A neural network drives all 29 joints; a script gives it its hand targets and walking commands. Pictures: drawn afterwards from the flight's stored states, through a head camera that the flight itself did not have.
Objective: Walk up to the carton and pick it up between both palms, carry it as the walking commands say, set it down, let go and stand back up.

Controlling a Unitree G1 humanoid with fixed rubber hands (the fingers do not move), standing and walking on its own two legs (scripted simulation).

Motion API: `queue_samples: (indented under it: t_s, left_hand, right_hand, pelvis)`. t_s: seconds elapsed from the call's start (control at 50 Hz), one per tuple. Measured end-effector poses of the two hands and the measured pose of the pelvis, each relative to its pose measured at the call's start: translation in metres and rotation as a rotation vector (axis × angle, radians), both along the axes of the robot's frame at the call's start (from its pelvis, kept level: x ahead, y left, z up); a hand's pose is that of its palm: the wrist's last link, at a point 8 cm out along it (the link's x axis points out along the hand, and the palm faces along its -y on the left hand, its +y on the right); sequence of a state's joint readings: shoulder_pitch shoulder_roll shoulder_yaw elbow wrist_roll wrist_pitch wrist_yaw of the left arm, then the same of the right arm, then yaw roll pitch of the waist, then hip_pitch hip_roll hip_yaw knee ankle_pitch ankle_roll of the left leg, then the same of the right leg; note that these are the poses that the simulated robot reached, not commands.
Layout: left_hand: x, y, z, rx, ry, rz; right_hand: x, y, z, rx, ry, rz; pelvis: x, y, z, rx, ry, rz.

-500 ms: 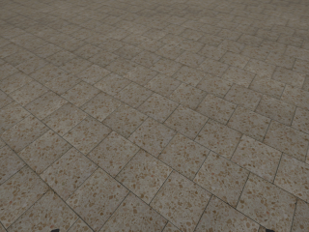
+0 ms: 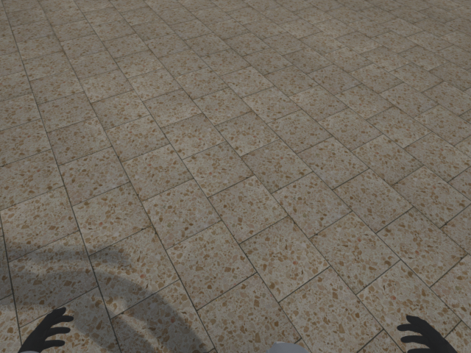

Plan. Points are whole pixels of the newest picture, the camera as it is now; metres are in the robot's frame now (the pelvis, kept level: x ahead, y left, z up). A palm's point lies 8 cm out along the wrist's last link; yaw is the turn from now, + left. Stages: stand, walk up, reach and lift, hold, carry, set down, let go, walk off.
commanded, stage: walk up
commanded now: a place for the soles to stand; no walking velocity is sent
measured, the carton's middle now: out of the picture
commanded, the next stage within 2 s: none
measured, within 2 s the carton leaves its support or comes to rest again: neither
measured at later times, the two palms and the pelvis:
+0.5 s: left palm out of the picture -0.05 +0.44 -0.03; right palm (319, 254) +0.30 -0.17 -0.07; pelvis +0.03 +0.07 +0.00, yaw +24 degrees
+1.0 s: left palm out of the picture -0.15 +0.56 -0.08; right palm (198, 235) +0.35 +0.07 -0.06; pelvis +0.03 +0.25 +0.00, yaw +48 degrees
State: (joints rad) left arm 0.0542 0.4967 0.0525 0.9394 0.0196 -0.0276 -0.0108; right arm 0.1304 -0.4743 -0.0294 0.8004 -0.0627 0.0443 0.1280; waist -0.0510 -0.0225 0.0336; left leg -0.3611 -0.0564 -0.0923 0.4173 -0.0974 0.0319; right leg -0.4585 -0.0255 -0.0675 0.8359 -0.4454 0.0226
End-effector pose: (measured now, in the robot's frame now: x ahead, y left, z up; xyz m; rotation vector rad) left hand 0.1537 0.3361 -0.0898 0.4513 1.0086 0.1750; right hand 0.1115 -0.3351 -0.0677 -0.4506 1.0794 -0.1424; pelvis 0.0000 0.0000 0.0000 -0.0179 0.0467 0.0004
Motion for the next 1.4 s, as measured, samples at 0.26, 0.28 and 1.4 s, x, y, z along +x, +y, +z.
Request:
queue_samples:
  t_s: [0.26, 0.28, 1.4]
  left_hand:
    - [-0.133, 0.064, 0.047, 0.180, 0.009, 0.371]
    - [-0.140, 0.070, 0.055, 0.198, -0.011, 0.392]
    - [-0.404, 0.240, 0.038, 0.114, 0.135, 1.355]
  right_hand:
    - [0.128, 0.080, -0.022, 0.126, -0.101, 0.322]
    - [0.134, 0.090, -0.022, 0.142, -0.089, 0.358]
    - [0.355, 0.837, 0.019, 0.309, -0.167, 1.341]
  pelvis:
    - [0.024, 0.022, -0.003, 0.039, -0.022, 0.241]
    - [0.025, 0.023, -0.001, 0.045, -0.025, 0.261]
    - [0.095, 0.419, -0.004, 0.046, -0.036, 1.185]
